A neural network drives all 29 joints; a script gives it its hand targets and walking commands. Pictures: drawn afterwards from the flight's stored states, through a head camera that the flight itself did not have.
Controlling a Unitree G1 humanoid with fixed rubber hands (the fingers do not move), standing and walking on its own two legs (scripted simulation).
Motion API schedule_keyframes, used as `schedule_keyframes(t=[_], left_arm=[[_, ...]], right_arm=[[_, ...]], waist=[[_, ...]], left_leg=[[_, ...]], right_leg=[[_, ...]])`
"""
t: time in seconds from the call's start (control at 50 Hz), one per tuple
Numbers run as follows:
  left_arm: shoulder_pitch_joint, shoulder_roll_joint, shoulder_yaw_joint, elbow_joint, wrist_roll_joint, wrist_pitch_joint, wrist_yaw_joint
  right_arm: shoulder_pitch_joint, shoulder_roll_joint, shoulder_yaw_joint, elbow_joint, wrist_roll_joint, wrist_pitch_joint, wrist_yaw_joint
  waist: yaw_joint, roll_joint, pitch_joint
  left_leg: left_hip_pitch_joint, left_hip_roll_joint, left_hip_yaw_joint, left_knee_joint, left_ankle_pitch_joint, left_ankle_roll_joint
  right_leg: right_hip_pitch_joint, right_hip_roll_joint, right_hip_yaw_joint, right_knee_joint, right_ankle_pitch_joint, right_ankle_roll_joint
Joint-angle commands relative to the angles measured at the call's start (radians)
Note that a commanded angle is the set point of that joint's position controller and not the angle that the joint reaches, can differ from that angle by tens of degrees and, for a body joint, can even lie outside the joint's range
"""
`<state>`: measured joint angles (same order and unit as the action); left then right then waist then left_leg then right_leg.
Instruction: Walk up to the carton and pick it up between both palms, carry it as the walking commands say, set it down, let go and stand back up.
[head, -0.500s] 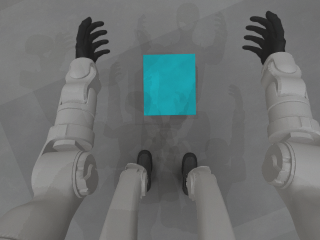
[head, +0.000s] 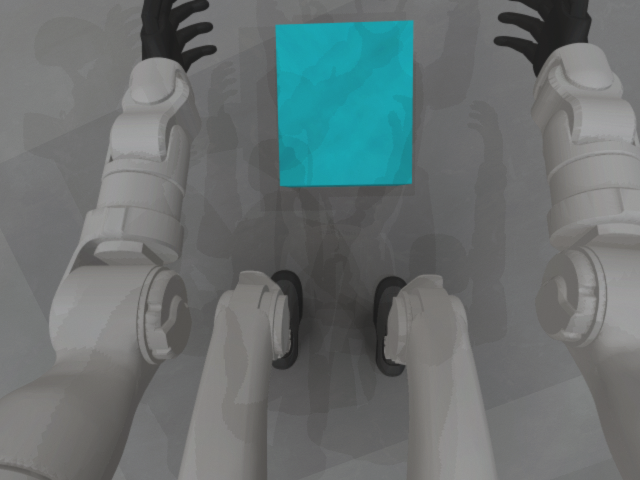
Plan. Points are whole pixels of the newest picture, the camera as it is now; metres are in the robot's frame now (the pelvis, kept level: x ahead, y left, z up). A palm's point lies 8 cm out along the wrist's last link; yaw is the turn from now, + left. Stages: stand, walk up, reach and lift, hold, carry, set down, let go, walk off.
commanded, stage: reach and lift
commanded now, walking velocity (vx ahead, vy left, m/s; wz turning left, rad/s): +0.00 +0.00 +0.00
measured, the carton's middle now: (343, 114) +0.54 -0.01 -0.45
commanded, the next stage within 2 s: none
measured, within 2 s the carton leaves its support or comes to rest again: neither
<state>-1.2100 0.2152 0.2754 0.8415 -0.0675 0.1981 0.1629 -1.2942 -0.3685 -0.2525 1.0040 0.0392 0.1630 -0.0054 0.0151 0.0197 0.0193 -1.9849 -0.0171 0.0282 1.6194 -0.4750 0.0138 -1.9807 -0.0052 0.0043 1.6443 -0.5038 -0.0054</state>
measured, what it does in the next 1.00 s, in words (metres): lowers itself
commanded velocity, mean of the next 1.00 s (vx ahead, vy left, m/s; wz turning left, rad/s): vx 0.00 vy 0.00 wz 0.00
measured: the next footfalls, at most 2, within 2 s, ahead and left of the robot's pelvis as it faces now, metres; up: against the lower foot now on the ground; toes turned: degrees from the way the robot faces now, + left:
none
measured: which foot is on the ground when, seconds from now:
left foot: down 0.00-1.00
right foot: down 0.00-1.00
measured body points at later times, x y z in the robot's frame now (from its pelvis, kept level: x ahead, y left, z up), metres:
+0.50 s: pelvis -0.04 -0.01 -0.12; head +0.34 -0.03 +0.12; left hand +0.54 +0.15 -0.28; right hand +0.54 -0.21 -0.28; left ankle +0.09 +0.11 -0.49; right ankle +0.08 -0.12 -0.49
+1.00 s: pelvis -0.02 +0.00 -0.18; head +0.36 -0.03 +0.04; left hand +0.53 +0.17 -0.38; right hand +0.53 -0.21 -0.39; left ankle +0.09 +0.11 -0.49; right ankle +0.08 -0.12 -0.49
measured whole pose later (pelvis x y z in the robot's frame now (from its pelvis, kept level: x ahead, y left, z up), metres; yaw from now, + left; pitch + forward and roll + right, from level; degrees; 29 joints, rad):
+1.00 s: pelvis -0.02 +0.00 -0.18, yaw +0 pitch +33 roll +1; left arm -1.55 0.35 0.09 1.23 -0.31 0.05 0.14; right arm -1.54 -0.46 0.00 1.23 0.24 0.06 -0.05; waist 0.01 0.05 0.52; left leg -2.25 -0.01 0.03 2.28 -0.59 0.00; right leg -2.24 -0.01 -0.02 2.30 -0.63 -0.03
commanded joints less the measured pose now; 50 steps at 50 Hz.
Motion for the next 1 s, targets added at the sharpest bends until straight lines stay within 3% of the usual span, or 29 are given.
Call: schedule_keyframes(t=[0.0,0.02,0.04,0.08,0.12,0.16,0.18,0.2,0.22,0.24,0.28,0.3,0.32,0.34,0.36,0.38,0.42,0.5,0.54,0.62,0.68,0.7,0.78,0.8,0.82,0.86,0.88,0.9,0.98], left_arm=[[-0.348,0.158,-0.014,-0.143,-0.039,-0.027,0.015],[-0.391,0.176,0.004,-0.177,-0.049,-0.02,0.011],[-0.386,0.187,-0.023,-0.195,-0.059,-0.019,0.022],[-0.379,0.2,-0.024,-0.314,-0.057,-0.021,0.042],[-0.431,0.244,-0.031,-0.181,-0.084,-0.008,0.041],[-0.559,0.286,-0.059,-0.385,-0.095,0.003,0.047],[-0.542,0.254,-0.105,-0.38,-0.169,0.029,0.052],[-0.539,0.251,-0.041,-0.361,-0.148,0.026,0.048],[-0.541,0.254,-0.049,-0.227,-0.127,0.018,0.038],[-0.557,0.227,-0.077,-0.396,-0.166,0.019,0.044],[-0.543,0.297,-0.028,-0.217,-0.125,0.011,0.049],[-0.572,0.251,-0.076,-0.294,-0.148,0.002,0.05],[-0.584,0.285,-0.049,-0.004,-0.126,-0.001,0.038],[-0.628,0.287,-0.062,-0.279,-0.13,-0.018,0.043],[-0.618,0.264,-0.068,-0.014,-0.131,-0.021,0.027],[-0.554,0.253,-0.061,0.006,-0.13,-0.044,0.022],[-0.679,0.25,-0.081,-0.022,-0.153,-0.067,0.02],[-0.605,0.27,-0.057,0.163,-0.113,-0.088,0.01],[-0.69,0.283,-0.074,0.054,-0.13,-0.115,0.017],[-0.64,0.239,-0.11,0.164,-0.16,-0.117,-0.005],[-0.677,0.283,-0.133,0.104,-0.18,-0.141,0.0],[-0.673,0.255,-0.161,0.21,-0.205,-0.142,0.0],[-0.695,0.281,-0.162,0.133,-0.227,-0.172,-0.007],[-0.733,0.271,-0.171,0.112,-0.218,-0.165,-0.003],[-0.615,0.235,-0.181,0.26,-0.221,-0.152,-0.013],[-0.668,0.237,-0.173,0.177,-0.231,-0.171,-0.02],[-0.649,0.249,-0.176,0.184,-0.236,-0.18,-0.024],[-0.572,0.219,-0.163,0.304,-0.219,-0.18,-0.027],[-0.568,0.238,-0.171,0.257,-0.245,-0.188,-0.029]], right_arm=[[-0.357,-0.199,0.001,-0.162,0.013,-0.029,-0.029],[-0.403,-0.189,0.042,-0.191,0.03,-0.006,-0.03],[-0.406,-0.189,0.034,-0.213,0.05,-0.016,-0.032],[-0.428,-0.213,0.078,-0.393,0.102,-0.016,-0.062],[-0.446,-0.212,0.118,-0.227,0.124,0.016,-0.068],[-0.575,-0.264,0.162,-0.428,0.184,0.031,-0.092],[-0.591,-0.285,0.223,-0.41,0.214,0.048,-0.099],[-0.602,-0.3,0.159,-0.425,0.217,0.038,-0.109],[-0.6,-0.26,0.143,-0.302,0.205,0.037,-0.103],[-0.624,-0.265,0.15,-0.479,0.184,0.033,-0.104],[-0.579,-0.276,0.133,-0.347,0.152,0.038,-0.116],[-0.591,-0.226,0.148,-0.328,0.184,0.035,-0.11],[-0.578,-0.25,0.15,-0.097,0.15,0.033,-0.099],[-0.636,-0.245,0.163,-0.316,0.178,0.022,-0.102],[-0.621,-0.304,0.138,-0.094,0.147,0.007,-0.1],[-0.609,-0.202,0.183,-0.09,0.164,-0.002,-0.093],[-0.659,-0.231,0.193,-0.085,0.185,-0.023,-0.093],[-0.637,-0.202,0.205,0.067,0.187,-0.033,-0.074],[-0.627,-0.19,0.195,0.078,0.19,-0.052,-0.076],[-0.655,-0.27,0.182,0.075,0.168,-0.083,-0.08],[-0.665,-0.242,0.182,0.02,0.189,-0.095,-0.064],[-0.645,-0.278,0.157,0.126,0.174,-0.102,-0.069],[-0.686,-0.217,0.245,0.039,0.242,-0.124,-0.06],[-0.701,-0.295,0.201,0.077,0.204,-0.131,-0.064],[-0.656,-0.255,0.236,0.125,0.204,-0.123,-0.058],[-0.665,-0.234,0.24,0.045,0.206,-0.135,-0.056],[-0.655,-0.252,0.221,0.053,0.202,-0.149,-0.061],[-0.642,-0.237,0.233,0.089,0.196,-0.156,-0.058],[-0.57,-0.207,0.249,0.088,0.192,-0.141,-0.045]], waist=[[-0.039,-0.044,-1.314],[0.001,-0.094,-1.346],[-0.034,-0.087,-1.359],[-0.018,-0.041,-1.605],[-0.01,-0.078,-1.541],[0.017,-0.045,-1.847],[-0.027,-0.084,-1.918],[0.025,-0.031,-1.747],[-0.025,-0.051,-1.502],[-0.038,-0.091,-1.711],[-0.021,-0.154,-1.524],[0.018,-0.064,-1.505],[-0.003,-0.081,-1.17],[0.018,-0.069,-1.416],[-0.019,-0.09,-1.172],[0.038,-0.111,-1.132],[0.0,-0.108,-1.193],[0.053,-0.08,-0.961],[0.024,-0.086,-1.014],[-0.033,-0.047,-0.962],[-0.004,-0.023,-1.037],[-0.047,-0.016,-0.906],[0.018,-0.036,-0.933],[-0.044,-0.032,-0.94],[-0.02,-0.055,-0.862],[-0.007,-0.063,-0.875],[-0.055,-0.087,-0.796],[0.001,-0.088,-0.774],[-0.031,-0.098,-0.813]], left_leg=[[0.646,-0.072,0.005,0.011,0.386,-0.066],[0.639,-0.083,0.03,0.013,0.319,-0.061],[0.675,-0.08,0.013,0.016,0.31,-0.044],[0.861,-0.09,0.007,0.087,0.49,-0.052],[0.781,-0.074,0.014,0.152,0.372,-0.042],[0.836,-0.072,0.045,0.179,0.425,-0.048],[0.873,-0.068,0.018,0.187,0.457,-0.042],[0.833,-0.068,0.039,0.238,0.523,-0.029],[0.655,-0.055,0.026,0.228,0.377,-0.032],[0.784,-0.077,0.035,0.22,0.396,-0.032],[0.608,-0.059,0.028,0.245,0.311,-0.023],[0.663,-0.065,0.034,0.258,0.324,-0.019],[0.513,-0.031,0.027,0.269,0.219,-0.029],[0.648,-0.047,0.041,0.285,0.304,-0.033],[0.486,-0.032,0.024,0.299,0.204,-0.034],[0.482,-0.047,0.034,0.299,0.187,-0.029],[0.467,-0.03,0.032,0.317,0.19,-0.037],[0.403,-0.022,0.011,0.343,0.141,-0.027],[0.456,-0.02,0.022,0.372,0.199,-0.04],[0.404,-0.017,0.001,0.431,0.226,-0.058],[0.479,-0.014,-0.013,0.45,0.269,-0.045],[0.437,-0.015,-0.022,0.463,0.261,-0.047],[0.389,-0.011,-0.03,0.501,0.337,-0.043],[0.384,-0.006,-0.037,0.504,0.345,-0.066],[0.349,-0.006,-0.041,0.5,0.311,-0.054],[0.381,-0.013,-0.021,0.532,0.371,-0.045],[0.298,-0.022,-0.054,0.522,0.372,-0.039],[0.322,-0.016,-0.04,0.53,0.413,-0.037],[0.299,-0.018,-0.034,0.546,0.362,-0.035]], right_leg=[[0.592,0.061,-0.01,-0.019,0.424,0.008],[0.658,0.063,-0.009,-0.004,0.352,0.011],[0.642,0.074,-0.037,0.02,0.346,0.012],[0.661,0.07,-0.037,0.043,0.466,0.001],[0.68,0.065,-0.02,0.106,0.384,0.006],[0.98,0.067,0.028,0.142,0.549,-0.004],[1.03,0.068,0.014,0.19,0.561,-0.003],[0.949,0.068,0.021,0.204,0.623,-0.001],[0.863,0.058,0.024,0.208,0.567,-0.003],[0.967,0.064,0.009,0.2,0.577,0.0],[0.876,0.061,0.019,0.213,0.472,0.007],[0.816,0.059,0.031,0.214,0.447,-0.003],[0.616,0.039,0.024,0.221,0.309,0.004],[0.762,0.035,0.034,0.229,0.402,0.0],[0.612,0.039,0.02,0.254,0.309,-0.002],[0.61,0.036,0.028,0.247,0.258,-0.004],[0.669,0.03,0.025,0.28,0.306,-0.005],[0.477,0.022,0.03,0.303,0.172,0.002],[0.52,0.024,0.023,0.325,0.221,-0.004],[0.456,0.016,0.013,0.381,0.266,0.006],[0.446,0.015,0.003,0.424,0.272,0.01],[0.323,0.019,0.006,0.418,0.242,0.002],[0.382,0.008,0.02,0.456,0.325,0.015],[0.39,0.005,0.024,0.47,0.353,0.003],[0.372,0.007,0.024,0.481,0.323,0.01],[0.381,0.004,0.052,0.463,0.383,0.011],[0.36,0.013,0.038,0.473,0.398,0.009],[0.326,0.008,0.041,0.487,0.414,0.026],[0.345,0.007,0.042,0.495,0.39,0.017]])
